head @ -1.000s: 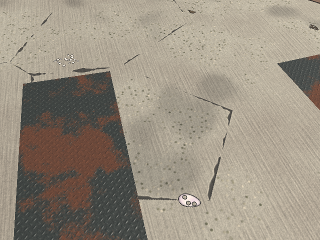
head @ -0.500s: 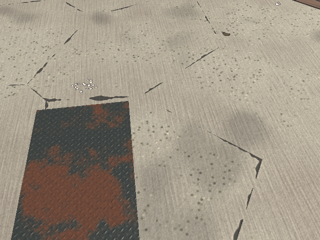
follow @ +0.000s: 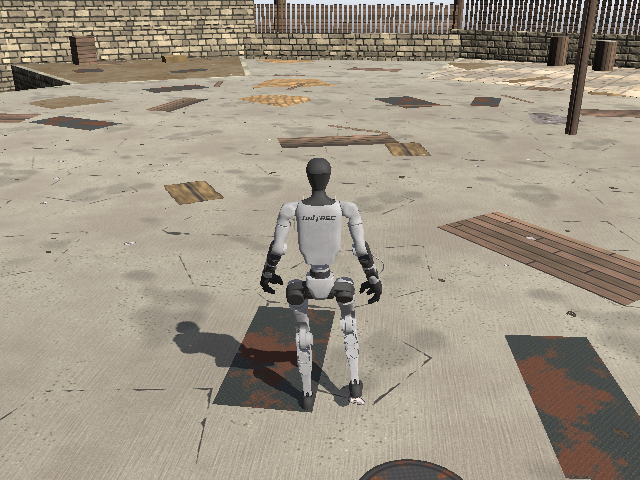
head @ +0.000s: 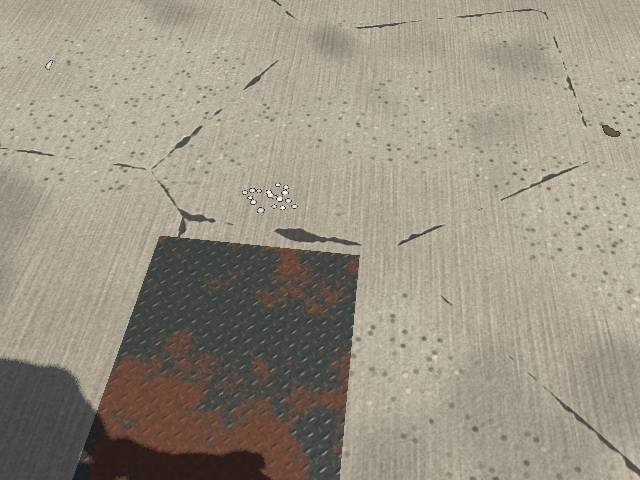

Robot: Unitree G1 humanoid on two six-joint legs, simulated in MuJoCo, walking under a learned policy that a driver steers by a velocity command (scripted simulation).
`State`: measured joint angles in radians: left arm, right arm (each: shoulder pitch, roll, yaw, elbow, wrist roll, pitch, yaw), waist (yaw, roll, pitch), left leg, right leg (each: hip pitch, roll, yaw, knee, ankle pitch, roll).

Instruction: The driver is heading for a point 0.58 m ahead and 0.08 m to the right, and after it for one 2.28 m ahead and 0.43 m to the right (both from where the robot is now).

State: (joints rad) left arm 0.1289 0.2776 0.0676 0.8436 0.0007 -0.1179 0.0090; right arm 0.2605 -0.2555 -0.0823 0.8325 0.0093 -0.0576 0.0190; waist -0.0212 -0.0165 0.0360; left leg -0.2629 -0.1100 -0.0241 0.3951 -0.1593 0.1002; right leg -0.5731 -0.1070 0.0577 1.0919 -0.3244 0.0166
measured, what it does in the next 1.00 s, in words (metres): walks ahead: right foot, then left foot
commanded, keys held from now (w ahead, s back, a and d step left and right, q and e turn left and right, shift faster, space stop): w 0.50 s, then s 0.08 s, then s+e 0.32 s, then w+e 0.10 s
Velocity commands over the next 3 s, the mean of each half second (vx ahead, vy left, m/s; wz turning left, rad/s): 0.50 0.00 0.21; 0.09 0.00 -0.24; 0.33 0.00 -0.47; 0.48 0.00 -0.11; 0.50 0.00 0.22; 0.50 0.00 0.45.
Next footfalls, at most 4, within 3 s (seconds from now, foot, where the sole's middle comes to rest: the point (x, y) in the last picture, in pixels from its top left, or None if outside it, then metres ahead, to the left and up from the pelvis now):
0.30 right None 0.36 -0.15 -0.78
0.74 left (284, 421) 0.59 0.08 -0.78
1.12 right None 0.42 -0.15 -0.78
1.60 left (324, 344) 0.77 -0.01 -0.78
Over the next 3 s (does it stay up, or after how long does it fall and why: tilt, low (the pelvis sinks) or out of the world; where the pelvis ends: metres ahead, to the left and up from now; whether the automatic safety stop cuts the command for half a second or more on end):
stays up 1.36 -0.29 0.00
